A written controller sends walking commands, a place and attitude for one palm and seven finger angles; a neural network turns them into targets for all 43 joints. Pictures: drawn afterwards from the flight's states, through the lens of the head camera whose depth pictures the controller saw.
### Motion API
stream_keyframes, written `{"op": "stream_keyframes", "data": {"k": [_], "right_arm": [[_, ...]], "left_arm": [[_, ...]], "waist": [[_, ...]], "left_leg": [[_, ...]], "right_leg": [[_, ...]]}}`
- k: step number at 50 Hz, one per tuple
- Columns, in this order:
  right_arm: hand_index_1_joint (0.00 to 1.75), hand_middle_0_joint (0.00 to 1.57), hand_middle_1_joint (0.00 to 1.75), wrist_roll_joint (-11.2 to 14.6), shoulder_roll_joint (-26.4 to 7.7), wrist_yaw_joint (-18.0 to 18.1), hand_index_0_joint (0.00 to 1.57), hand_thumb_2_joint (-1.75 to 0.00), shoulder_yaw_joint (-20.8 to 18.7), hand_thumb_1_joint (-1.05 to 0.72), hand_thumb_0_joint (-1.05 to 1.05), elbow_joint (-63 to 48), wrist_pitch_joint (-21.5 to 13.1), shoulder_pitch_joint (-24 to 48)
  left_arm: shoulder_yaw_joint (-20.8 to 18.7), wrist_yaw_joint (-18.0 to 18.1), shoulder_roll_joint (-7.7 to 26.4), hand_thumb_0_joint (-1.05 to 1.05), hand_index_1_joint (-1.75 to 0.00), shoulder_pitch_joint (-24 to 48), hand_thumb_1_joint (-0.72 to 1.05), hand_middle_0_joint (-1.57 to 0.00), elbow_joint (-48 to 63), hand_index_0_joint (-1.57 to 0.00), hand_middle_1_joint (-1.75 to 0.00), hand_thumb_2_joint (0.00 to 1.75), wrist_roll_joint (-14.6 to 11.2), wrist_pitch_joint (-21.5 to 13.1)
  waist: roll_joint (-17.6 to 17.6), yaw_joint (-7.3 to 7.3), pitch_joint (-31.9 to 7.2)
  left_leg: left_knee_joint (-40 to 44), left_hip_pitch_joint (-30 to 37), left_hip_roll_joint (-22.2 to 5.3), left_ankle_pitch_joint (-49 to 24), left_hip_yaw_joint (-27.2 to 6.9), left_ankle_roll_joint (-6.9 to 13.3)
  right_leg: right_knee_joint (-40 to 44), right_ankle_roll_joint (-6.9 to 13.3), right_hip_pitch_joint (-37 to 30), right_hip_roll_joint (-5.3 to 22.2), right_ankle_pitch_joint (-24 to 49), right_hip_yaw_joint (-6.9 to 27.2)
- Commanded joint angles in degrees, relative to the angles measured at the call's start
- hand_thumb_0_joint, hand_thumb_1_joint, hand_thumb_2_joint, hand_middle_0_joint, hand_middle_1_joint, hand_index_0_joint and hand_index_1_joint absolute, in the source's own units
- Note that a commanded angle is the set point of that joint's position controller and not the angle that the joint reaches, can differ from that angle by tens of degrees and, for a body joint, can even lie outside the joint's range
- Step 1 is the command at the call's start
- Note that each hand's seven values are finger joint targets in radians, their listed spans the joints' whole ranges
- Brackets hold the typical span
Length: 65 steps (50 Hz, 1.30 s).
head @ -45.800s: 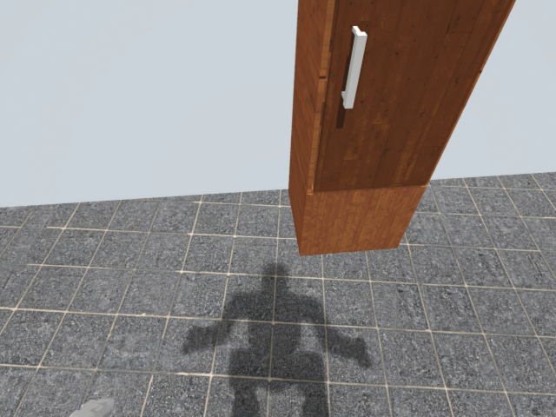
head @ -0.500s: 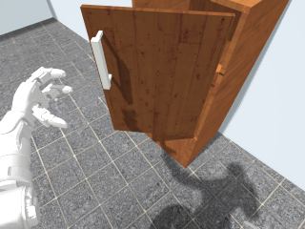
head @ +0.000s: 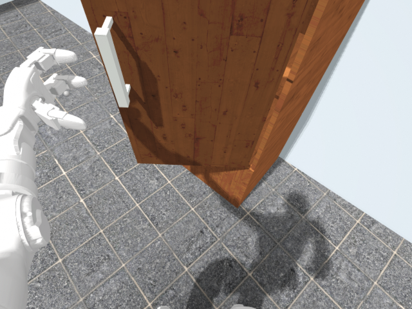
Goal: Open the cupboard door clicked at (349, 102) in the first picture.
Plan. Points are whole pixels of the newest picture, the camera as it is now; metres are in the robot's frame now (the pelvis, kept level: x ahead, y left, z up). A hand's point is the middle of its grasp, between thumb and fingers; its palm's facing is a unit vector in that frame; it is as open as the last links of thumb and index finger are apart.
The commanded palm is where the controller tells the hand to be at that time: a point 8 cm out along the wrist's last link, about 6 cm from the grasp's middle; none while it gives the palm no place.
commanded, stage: move the hooked fingers beside the handle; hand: left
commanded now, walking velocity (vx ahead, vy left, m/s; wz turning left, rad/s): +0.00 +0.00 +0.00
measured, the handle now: (117, 66) +0.58 +0.16 +0.12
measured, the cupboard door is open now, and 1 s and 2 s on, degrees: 39 39 39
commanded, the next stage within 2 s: none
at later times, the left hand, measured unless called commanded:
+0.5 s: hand (78, 69) +0.55 +0.22 +0.13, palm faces -0.07 -1.00 +0.01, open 14.0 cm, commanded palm +0.53 +0.27 +0.12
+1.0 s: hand (71, 77) +0.53 +0.23 +0.13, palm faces -0.07 -1.00 +0.01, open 14.0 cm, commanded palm +0.52 +0.27 +0.12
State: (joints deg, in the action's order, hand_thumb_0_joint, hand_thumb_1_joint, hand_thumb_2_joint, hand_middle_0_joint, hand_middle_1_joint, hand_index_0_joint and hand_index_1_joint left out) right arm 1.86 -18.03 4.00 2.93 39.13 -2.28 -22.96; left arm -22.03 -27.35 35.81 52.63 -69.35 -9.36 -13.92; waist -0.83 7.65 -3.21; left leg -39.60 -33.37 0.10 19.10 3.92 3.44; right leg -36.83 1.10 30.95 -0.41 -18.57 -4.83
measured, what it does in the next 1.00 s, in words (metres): stands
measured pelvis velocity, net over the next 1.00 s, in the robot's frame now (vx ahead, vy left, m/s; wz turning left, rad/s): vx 0.03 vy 0.00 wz -0.03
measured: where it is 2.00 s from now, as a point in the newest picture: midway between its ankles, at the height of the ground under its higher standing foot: outside the picture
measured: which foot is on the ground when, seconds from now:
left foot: down 0.00-1.00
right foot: down 0.00-1.00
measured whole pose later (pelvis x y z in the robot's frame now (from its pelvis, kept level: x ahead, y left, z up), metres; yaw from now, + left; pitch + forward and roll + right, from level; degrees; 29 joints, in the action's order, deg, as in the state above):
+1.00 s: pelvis +0.03 +0.00 -0.01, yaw -2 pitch +19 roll -3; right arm 0.7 -17.2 2.4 2.5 35.3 5.0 -24.3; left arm -25.7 -27.9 40.1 55.6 -69.9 -7.8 -13.6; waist -1.4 9.0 -5.3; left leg -43.1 -38.8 -1.6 22.9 3.7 3.1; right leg -37.7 1.1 35.6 -2.3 -20.6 -4.2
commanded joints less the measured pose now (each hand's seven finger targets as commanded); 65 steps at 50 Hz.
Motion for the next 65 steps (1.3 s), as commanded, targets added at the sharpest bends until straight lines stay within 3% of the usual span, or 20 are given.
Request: {"op": "stream_keyframes", "data": {"k": [1,6,10,12,17,22,23,24,27,30,33,38,41,44,46,49,52,59,61,65], "right_arm": [[0.30,0.20,0.30,-0.1,-10.8,0.5,0.20,-0.90,-3.7,-0.90,0.00,-3.9,-0.7,-7.9],[0.30,0.20,0.30,-0.6,-10.7,0.1,0.20,-0.90,-4.0,-0.90,0.00,-3.6,0.7,-10.1],[0.30,0.20,0.30,-0.6,-11.0,0.2,0.20,-0.90,-3.6,-0.90,0.00,-3.6,1.9,-11.3],[0.30,0.20,0.30,-0.7,-11.4,0.3,0.20,-0.90,-3.7,-0.90,0.00,-3.9,2.5,-12.2],[0.30,0.20,0.30,-1.2,-11.3,0.2,0.20,-0.90,-3.7,-0.90,0.00,-3.4,3.4,-13.9],[0.30,0.20,0.30,-1.2,-11.5,0.2,0.20,-0.90,-3.7,-0.90,0.00,-4.2,4.3,-14.8],[0.30,0.20,0.30,-1.1,-11.4,0.0,0.20,-0.90,-3.7,-0.90,0.00,-4.4,4.5,-14.5],[0.30,0.20,0.30,-1.1,-11.5,0.1,0.20,-0.90,-3.7,-0.90,0.00,-4.3,4.7,-14.9],[0.30,0.20,0.30,-1.4,-11.3,-0.1,0.20,-0.90,-4.1,-0.90,0.00,-4.9,5.3,-15.1],[0.30,0.20,0.30,-1.5,-10.9,-0.4,0.20,-0.90,-4.3,-0.90,0.00,-4.8,5.6,-15.0],[0.30,0.20,0.30,-1.5,-10.7,-0.8,0.20,-0.90,-4.6,-0.90,0.00,-4.6,5.9,-14.6],[0.30,0.20,0.30,-1.1,-10.6,-1.0,0.20,-0.90,-4.3,-0.90,0.00,-4.7,6.5,-13.9],[0.30,0.20,0.30,-1.1,-10.6,-0.8,0.20,-0.90,-4.3,-0.90,0.00,-5.8,6.6,-13.6],[0.30,0.20,0.30,-1.3,-10.1,-1.1,0.20,-0.90,-4.5,-0.90,0.00,-6.0,6.5,-12.8],[0.30,0.20,0.30,-1.3,-10.4,-1.0,0.20,-0.90,-4.7,-0.90,0.00,-5.9,6.5,-12.7],[0.30,0.20,0.30,-0.9,-10.3,-0.8,0.20,-0.90,-4.5,-0.90,0.00,-5.4,6.4,-11.8],[0.30,0.20,0.30,-0.9,-10.2,-0.6,0.20,-0.90,-4.1,-0.90,0.00,-4.8,6.3,-11.6],[0.30,0.20,0.30,-1.3,-10.2,-0.6,0.20,-0.90,-4.0,-0.90,0.00,-4.1,5.3,-12.0],[0.30,0.20,0.30,-1.4,-10.6,-0.5,0.20,-0.90,-4.1,-0.90,0.00,-4.1,5.0,-12.3],[0.30,0.20,0.30,-1.1,-10.7,-0.4,0.20,-0.90,-3.2,-0.90,0.00,-4.3,4.9,-12.3]], "left_arm": [[-3.2,0.8,17.8,0.00,-1.20,28.5,-0.50,-0.30,9.5,-0.30,-1.20,0.30,0.1,-3.8],[-4.9,1.3,20.2,0.00,-1.20,31.5,-0.50,-0.30,10.2,-0.30,-1.20,0.30,0.9,-5.2],[-4.6,1.5,21.4,0.00,-1.20,34.0,-0.50,-0.30,5.3,-0.30,-1.20,0.30,1.6,-3.7],[-7.6,1.7,26.6,0.00,-1.20,33.3,-0.50,-0.30,4.5,-0.30,-1.20,0.30,3.1,-3.1],[-5.5,1.8,25.7,0.00,-1.20,38.4,-0.50,-0.30,5.0,-0.30,-1.20,0.30,4.2,-3.9],[-7.2,-0.4,27.0,0.00,-1.20,32.1,-0.50,-0.30,1.9,-0.30,-1.20,0.30,3.5,-2.7],[-5.6,-0.8,25.3,0.00,-1.20,32.4,-0.50,-0.30,2.0,-0.30,-1.20,0.30,3.4,-2.1],[-6.6,-0.8,27.2,0.00,-1.20,32.1,-0.50,-0.30,1.7,-0.30,-1.20,0.30,3.9,-1.7],[-6.7,-0.8,26.5,0.00,-1.20,31.9,-0.50,-0.30,7.1,-0.30,-1.20,0.30,3.7,-2.6],[-6.1,-0.3,24.1,0.00,-1.20,34.0,-0.50,-0.30,11.0,-0.30,-1.20,0.30,2.1,-4.1],[-6.8,-0.3,23.6,0.00,-1.20,32.9,-0.50,-0.30,12.6,-0.30,-1.20,0.30,1.3,-4.3],[-6.2,0.4,23.2,0.00,-1.20,28.9,-0.50,-0.30,7.0,-0.30,-1.20,0.30,2.3,-1.3],[-7.3,0.7,24.8,0.00,-1.20,28.2,-0.50,-0.30,9.9,-0.30,-1.20,0.30,2.4,-1.6],[-4.9,0.4,20.9,0.00,-1.20,28.8,-0.50,-0.30,12.5,-0.30,-1.20,0.30,1.6,-3.1],[-6.4,-0.1,21.7,0.00,-1.20,29.5,-0.50,-0.30,14.8,-0.30,-1.20,0.30,0.4,-4.3],[-4.2,-0.9,18.9,0.00,-1.20,30.1,-0.50,-0.30,11.1,-0.30,-1.20,0.30,-0.2,-3.4],[-2.1,-0.4,17.0,0.00,-1.20,31.1,-0.50,-0.30,8.3,-0.30,-1.20,0.30,0.7,-2.1],[-1.7,2.3,17.0,0.00,-1.20,37.6,-0.50,-0.30,10.2,-0.30,-1.20,0.30,1.4,-4.4],[-5.0,2.7,20.7,0.00,-1.20,38.0,-0.50,-0.30,11.7,-0.30,-1.20,0.30,1.4,-5.7],[-5.9,3.2,23.0,0.00,-1.20,35.4,-0.50,-0.30,4.1,-0.30,-1.20,0.30,2.5,-3.9]], "waist": [[-5.3,1.43,-22.0],[-6.9,1.67,-26.5],[-4.4,3.34,-22.2],[-5.6,2.43,-23.8],[-9.2,4.51,-26.0],[-6.1,3.28,-27.8],[-6.5,3.86,-26.6],[-6.5,3.42,-25.8],[-10.5,2.67,-29.7],[-11.0,3.46,-30.0],[-11.8,2.68,-32.1],[-8.9,2.78,-25.5],[-9.3,1.75,-28.3],[-9.8,2.19,-28.6],[-9.7,1.97,-31.3],[-6.5,3.22,-26.5],[-9.8,3.58,-23.6],[-9.7,4.99,-27.0],[-10.5,3.79,-31.3],[-6.7,3.84,-25.2]], "left_leg": [[2.1,18.5,-1.9,-20.9,-8.0,-1.7],[0.1,20.2,-2.2,-26.7,-7.9,-1.9],[-0.1,14.2,-1.8,-21.9,-7.0,-0.9],[-0.4,13.0,-1.6,-22.6,-6.9,-0.9],[-2.0,15.5,-2.1,-24.6,-7.2,-1.2],[-2.5,13.1,-1.9,-25.9,-6.4,-0.8],[-2.5,12.2,-1.8,-24.6,-5.9,-0.6],[-2.5,11.4,-1.8,-24.6,-6.1,-0.6],[-3.1,17.1,-2.3,-31.2,-6.8,-1.3],[-3.7,20.3,-2.9,-34.5,-7.2,-1.5],[-3.8,22.1,-2.8,-37.2,-7.4,-1.6],[-3.4,17.0,-2.5,-34.0,-6.6,-1.1],[-3.6,17.9,-2.3,-37.7,-6.5,-1.2],[-3.9,20.5,-2.7,-38.4,-6.8,-1.6],[-4.1,23.0,-3.0,-41.1,-7.3,-1.7],[-3.3,19.1,-2.6,-34.3,-7.0,-1.2],[-3.4,19.1,-2.6,-33.3,-7.5,-1.5],[-3.9,20.1,-2.8,-29.6,-8.8,-2.1],[-4.3,22.0,-2.9,-32.4,-9.3,-2.4],[-3.7,13.2,-1.9,-24.4,-7.8,-1.2]], "right_leg": [[2.4,0.4,0.1,-1.4,15.5,3.4],[1.4,0.1,-0.2,-1.9,19.4,3.6],[1.7,-0.1,-0.1,-2.0,18.5,3.8],[1.2,-0.1,-1.5,-1.9,20.1,4.3],[0.8,-0.2,1.8,-2.3,20.1,4.2],[0.2,-0.4,-1.3,-2.5,23.7,4.2],[0.6,-0.5,-0.8,-2.5,23.6,4.5],[0.4,-0.4,-0.7,-2.4,23.1,4.2],[-0.2,-0.2,0.7,-2.8,25.1,3.7],[-0.2,0.0,2.2,-3.2,25.4,3.3],[-0.2,-0.1,0.8,-3.3,27.2,3.5],[0.3,-0.4,1.0,-3.0,27.0,3.3],[-0.5,-0.3,-1.8,-2.7,30.9,3.6],[-0.4,-0.4,-0.1,-3.0,29.3,3.3],[-0.7,-0.3,-0.5,-3.2,30.3,3.3],[0.1,-0.5,0.1,-3.0,27.3,3.2],[0.1,-0.2,4.0,-2.9,24.0,2.9],[-0.5,-0.2,5.4,-2.9,20.2,2.8],[-1.1,0.0,4.0,-3.0,21.4,3.0],[-0.9,0.0,1.7,-2.8,20.2,3.3]]}}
